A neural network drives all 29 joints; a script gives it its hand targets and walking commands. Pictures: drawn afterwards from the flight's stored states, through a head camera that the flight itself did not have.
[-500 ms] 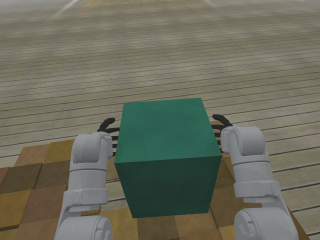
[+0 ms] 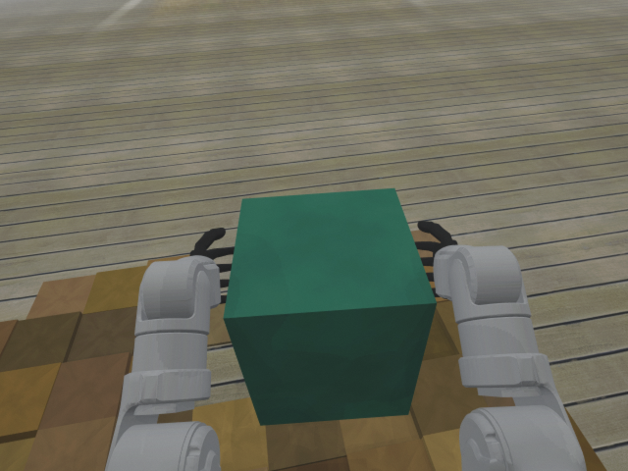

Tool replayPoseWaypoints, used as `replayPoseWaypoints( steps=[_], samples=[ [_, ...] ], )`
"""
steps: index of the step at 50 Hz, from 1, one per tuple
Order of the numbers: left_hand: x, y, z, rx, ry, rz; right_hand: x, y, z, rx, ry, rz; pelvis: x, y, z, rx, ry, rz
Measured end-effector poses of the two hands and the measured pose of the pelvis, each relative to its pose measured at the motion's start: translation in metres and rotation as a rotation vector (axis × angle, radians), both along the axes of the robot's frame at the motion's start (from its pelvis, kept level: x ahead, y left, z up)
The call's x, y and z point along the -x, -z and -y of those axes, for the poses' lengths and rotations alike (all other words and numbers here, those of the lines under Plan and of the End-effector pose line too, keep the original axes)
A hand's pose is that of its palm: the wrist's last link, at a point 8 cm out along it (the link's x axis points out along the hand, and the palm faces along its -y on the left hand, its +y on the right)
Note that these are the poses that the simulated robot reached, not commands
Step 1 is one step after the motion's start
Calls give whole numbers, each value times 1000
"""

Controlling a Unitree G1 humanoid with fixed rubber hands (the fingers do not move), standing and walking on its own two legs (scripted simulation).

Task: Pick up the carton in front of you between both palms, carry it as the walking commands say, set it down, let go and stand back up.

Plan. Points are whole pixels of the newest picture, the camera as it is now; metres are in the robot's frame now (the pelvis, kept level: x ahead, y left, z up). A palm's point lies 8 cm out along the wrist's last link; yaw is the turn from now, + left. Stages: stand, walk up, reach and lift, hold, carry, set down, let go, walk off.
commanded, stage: carry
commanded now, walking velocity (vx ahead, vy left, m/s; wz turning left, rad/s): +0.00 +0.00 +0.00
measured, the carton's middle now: (326, 308) +0.35 +0.00 +0.05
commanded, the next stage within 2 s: none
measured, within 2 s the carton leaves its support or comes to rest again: neither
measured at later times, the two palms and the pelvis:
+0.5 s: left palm (197, 280) +0.34 +0.16 +0.13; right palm (443, 270) +0.34 -0.14 +0.13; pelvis +0.00 +0.00 +0.00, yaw +0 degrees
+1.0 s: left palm (245, 156) +0.55 +0.12 +0.18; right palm (439, 160) +0.54 -0.18 +0.17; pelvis +0.17 -0.02 -0.02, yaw -1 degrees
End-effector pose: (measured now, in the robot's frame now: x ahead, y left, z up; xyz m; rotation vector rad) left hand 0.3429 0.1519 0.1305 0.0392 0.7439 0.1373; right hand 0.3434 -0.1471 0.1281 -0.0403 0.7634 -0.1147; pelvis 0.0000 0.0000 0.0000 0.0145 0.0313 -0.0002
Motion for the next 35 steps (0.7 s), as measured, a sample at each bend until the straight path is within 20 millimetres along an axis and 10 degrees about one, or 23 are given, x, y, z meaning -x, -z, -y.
replayPoseWaypoints(
  steps=[23, 35],
  samples=[
    [8, -3, -5, 2, 1, 2, 8, -3, -5, 3, -1, 2, 4, 0, -4, 2, -1, 9],
    [-43, 6, -10, 6, 41, -5, -33, 2, -10, 24, 25, -5, -44, 7, -18, -15, 26, 2]
  ],
)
